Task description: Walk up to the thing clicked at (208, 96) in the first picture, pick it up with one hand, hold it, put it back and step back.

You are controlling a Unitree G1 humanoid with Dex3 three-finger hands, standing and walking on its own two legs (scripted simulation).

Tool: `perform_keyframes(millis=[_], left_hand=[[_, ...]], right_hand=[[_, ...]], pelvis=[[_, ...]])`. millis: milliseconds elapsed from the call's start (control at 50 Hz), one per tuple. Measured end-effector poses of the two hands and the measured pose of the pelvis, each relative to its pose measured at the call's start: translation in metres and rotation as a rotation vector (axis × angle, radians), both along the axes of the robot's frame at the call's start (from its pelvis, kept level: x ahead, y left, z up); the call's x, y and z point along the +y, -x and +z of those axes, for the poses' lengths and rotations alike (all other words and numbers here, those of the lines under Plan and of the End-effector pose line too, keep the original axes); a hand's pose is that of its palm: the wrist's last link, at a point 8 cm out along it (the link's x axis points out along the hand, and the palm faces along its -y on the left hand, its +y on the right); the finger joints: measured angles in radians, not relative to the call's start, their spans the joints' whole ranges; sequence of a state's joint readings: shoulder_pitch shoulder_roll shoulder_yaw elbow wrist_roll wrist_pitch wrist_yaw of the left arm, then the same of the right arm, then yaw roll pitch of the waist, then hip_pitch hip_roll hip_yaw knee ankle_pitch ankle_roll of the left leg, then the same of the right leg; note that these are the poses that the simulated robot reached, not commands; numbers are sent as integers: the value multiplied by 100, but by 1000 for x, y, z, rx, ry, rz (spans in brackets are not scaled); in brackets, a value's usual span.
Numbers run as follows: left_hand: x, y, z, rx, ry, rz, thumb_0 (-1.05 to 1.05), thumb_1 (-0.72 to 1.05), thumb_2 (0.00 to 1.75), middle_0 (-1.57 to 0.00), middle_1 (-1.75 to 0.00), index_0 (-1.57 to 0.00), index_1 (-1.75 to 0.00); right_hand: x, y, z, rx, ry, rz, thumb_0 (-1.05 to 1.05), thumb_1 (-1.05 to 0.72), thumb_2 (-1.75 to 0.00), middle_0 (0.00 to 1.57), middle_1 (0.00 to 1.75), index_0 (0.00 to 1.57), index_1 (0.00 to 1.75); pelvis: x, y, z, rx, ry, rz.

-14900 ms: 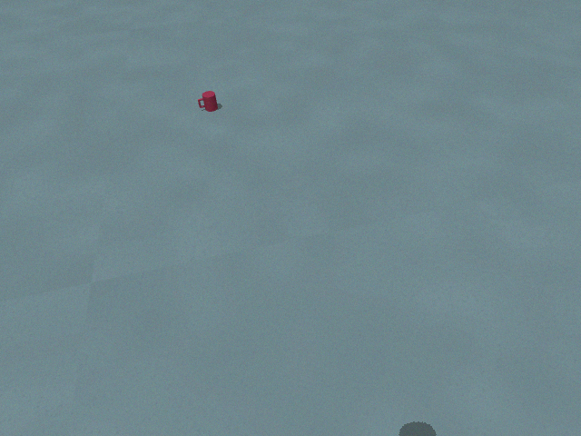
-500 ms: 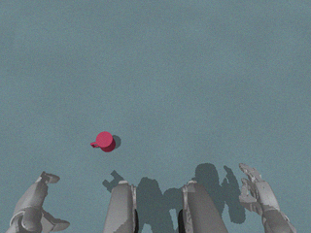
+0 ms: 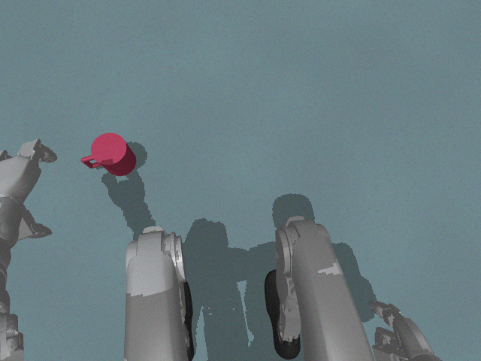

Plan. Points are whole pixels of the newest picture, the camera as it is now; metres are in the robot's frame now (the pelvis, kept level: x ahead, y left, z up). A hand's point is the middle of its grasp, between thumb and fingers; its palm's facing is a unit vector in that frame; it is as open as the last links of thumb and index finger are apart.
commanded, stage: rise first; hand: left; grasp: from above
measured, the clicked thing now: (108, 157) +0.53 +0.31 -0.35
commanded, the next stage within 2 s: none
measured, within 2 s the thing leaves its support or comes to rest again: neither
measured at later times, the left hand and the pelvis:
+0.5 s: hand (50, 175) +0.44 +0.36 -0.19, palm faces -0.47 -0.04 -0.88, open 14.1 cm; pelvis +0.00 +0.01 -0.05, yaw -3 degrees
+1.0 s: hand (61, 167) +0.47 +0.36 -0.22, palm faces -0.46 -0.04 -0.89, open 14.1 cm; pelvis +0.01 +0.01 -0.07, yaw -5 degrees
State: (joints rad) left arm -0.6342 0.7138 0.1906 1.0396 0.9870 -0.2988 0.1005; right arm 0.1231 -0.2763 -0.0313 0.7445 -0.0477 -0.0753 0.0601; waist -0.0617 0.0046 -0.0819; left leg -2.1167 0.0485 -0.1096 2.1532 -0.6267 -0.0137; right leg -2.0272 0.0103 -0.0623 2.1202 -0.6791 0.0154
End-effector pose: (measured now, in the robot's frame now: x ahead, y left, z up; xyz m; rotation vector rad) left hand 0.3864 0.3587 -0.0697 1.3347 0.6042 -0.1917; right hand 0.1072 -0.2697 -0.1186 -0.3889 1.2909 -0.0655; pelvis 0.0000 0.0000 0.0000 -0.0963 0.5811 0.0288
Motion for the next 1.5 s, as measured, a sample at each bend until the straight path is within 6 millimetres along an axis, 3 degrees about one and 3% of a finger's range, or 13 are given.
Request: perform_keyframes(millis=[100, 220, 440, 820, 1500], left_hand=[[3, -17, -16, -19, -41, -52, 0, -50, 101, -10, -102, -9, -103], [1, -35, -33, -22, -83, -105, 0, -51, 102, -8, -101, -8, -102], [0, -58, -60, -14, -129, -169, 0, -52, 100, -8, -100, -8, -100], [0, -79, -88, -26, -138, -171, 1, -51, 98, -8, -104, -9, -103], [-14, -95, -103, -36, -136, -187, 1, -53, 99, -8, -106, -9, -106]], right_hand=[[-2, 20, -7, 53, 31, -20, 1, -88, -89, 20, 30, 20, 30], [-1, 31, -11, 96, 56, -32, 1, -88, -89, 20, 30, 20, 30], [3, 29, -23, 142, 64, -9, 0, -90, -90, 20, 30, 20, 30], [5, 33, -38, 194, 64, 21, 0, -92, -90, 20, 30, 20, 30], [9, 46, -37, 207, 64, 9, 0, -92, -90, 20, 30, 20, 30]], pelvis=[[4, 3, -16, -6, 16, -3], [8, 2, -28, -3, 30, -6], [11, -3, -44, 2, 47, -13], [10, -8, -63, 0, 58, -35], [12, -8, -70, -5, 75, -41]])
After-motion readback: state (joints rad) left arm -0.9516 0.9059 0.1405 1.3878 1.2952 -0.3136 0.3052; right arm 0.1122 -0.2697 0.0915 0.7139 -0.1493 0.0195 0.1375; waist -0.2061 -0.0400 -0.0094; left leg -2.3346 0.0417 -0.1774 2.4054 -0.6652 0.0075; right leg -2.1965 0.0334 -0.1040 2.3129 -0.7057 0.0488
